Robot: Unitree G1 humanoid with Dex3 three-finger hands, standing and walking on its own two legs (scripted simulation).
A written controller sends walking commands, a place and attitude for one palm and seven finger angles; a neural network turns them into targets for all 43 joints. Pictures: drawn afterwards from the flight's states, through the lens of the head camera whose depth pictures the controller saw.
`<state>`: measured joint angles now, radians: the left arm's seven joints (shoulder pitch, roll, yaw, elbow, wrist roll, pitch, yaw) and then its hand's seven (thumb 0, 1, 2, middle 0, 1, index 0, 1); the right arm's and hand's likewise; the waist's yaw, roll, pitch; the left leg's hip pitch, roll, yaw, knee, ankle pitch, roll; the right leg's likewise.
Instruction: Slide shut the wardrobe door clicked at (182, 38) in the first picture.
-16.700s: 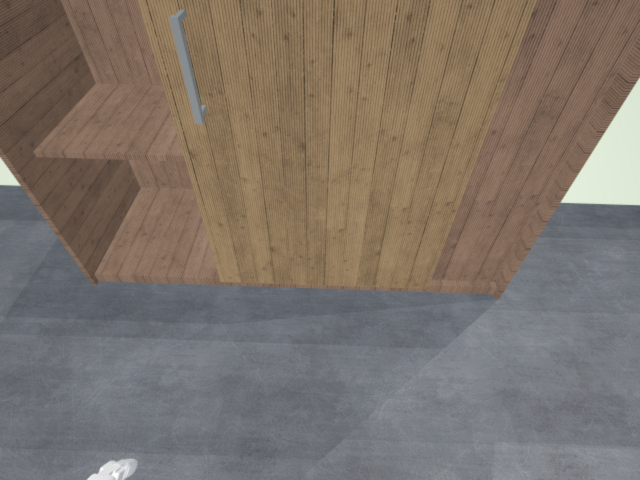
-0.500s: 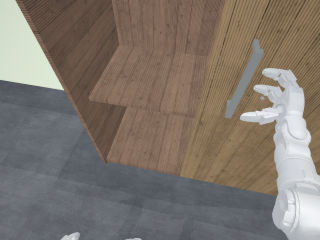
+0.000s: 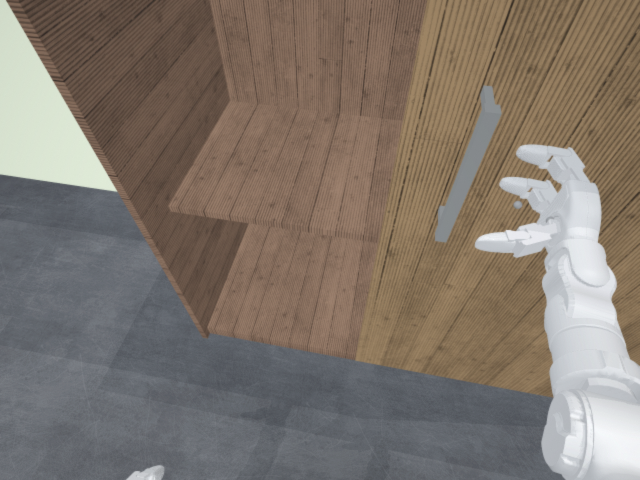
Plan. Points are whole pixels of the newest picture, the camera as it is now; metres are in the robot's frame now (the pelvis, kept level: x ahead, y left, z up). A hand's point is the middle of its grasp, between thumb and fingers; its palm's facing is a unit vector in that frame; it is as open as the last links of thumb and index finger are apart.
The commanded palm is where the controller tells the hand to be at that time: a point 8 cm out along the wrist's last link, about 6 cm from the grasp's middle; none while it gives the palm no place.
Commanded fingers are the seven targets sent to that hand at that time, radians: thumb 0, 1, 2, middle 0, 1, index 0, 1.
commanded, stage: feel for the door with the fingertips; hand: right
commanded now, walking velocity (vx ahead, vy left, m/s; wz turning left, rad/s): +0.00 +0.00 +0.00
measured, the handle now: (461, 174) +0.50 -0.12 +0.12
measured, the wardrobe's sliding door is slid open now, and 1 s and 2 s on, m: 0.49 0.49 0.49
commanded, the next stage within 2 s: slide the fingers in behind the handle in 0.40 s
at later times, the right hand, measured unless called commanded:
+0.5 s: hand (477, 197) +0.46 -0.13 +0.12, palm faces +0.09 +1.00 +0.00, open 13.8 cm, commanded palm +0.43 -0.19 +0.12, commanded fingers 0.00 0.50 -0.30 0.30 1.20 0.30 1.20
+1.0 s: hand (467, 205) +0.44 -0.12 +0.11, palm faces +0.08 +1.00 +0.01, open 14.0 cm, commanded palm +0.42 -0.17 +0.12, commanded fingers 0.00 0.50 -0.30 0.30 1.20 0.30 1.20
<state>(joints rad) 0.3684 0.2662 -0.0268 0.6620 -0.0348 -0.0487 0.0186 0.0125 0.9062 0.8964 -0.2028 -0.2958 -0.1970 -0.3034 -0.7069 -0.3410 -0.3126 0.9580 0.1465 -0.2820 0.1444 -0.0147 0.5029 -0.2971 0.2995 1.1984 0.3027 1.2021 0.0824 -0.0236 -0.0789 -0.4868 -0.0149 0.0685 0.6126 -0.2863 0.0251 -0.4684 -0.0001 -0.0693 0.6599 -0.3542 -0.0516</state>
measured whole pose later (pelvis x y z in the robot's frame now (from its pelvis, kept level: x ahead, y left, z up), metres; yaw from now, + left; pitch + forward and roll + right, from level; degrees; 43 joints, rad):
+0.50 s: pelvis -0.01 +0.00 +0.00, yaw +0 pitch +9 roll +1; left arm 0.36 0.24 -0.03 0.69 -0.01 -0.06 -0.01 0.01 0.91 0.90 -0.20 -0.30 -0.20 -0.30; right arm -0.77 -0.24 -0.25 0.98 0.09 -0.28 -0.01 -0.01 0.50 -0.30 0.34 1.23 0.33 1.22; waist 0.09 -0.03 -0.07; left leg -0.50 -0.01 0.06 0.64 -0.29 0.02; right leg -0.47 0.01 -0.08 0.67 -0.35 -0.05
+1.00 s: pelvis -0.01 +0.02 +0.00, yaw +0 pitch +8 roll +1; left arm 0.35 0.27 -0.02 0.68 -0.03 -0.07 0.01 0.01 0.91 0.90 -0.20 -0.30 -0.20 -0.30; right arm -0.72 -0.24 -0.24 0.95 0.13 -0.29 0.02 -0.01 0.50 -0.30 0.30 1.20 0.30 1.20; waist 0.09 -0.03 -0.07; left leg -0.49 -0.02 0.08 0.62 -0.28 0.05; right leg -0.47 -0.01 -0.06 0.66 -0.34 -0.03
